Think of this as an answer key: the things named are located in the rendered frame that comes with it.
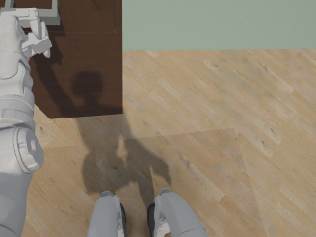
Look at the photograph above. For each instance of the robot thigh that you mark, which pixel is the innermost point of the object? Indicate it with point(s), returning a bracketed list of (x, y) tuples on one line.
[(181, 219), (104, 218)]

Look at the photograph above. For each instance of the cabinet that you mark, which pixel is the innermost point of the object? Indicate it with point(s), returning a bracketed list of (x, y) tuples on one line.
[(83, 76)]

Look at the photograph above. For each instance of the left robot forearm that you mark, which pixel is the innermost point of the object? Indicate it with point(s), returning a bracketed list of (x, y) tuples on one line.
[(17, 101)]

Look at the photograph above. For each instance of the drawer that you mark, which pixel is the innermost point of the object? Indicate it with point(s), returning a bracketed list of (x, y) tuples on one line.
[(75, 15)]

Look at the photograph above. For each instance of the handle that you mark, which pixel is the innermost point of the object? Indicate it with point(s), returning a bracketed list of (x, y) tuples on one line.
[(49, 16)]

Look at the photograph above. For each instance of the robot left thigh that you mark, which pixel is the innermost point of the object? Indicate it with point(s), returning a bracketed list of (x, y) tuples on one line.
[(104, 218)]

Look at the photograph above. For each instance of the left robot upper arm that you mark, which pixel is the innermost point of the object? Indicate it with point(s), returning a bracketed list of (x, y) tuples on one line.
[(20, 155)]

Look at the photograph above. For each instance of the left robot hand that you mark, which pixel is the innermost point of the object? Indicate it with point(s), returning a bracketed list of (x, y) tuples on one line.
[(13, 38)]

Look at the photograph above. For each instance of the robot right thigh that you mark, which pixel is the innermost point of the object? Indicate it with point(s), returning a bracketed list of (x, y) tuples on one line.
[(181, 219)]

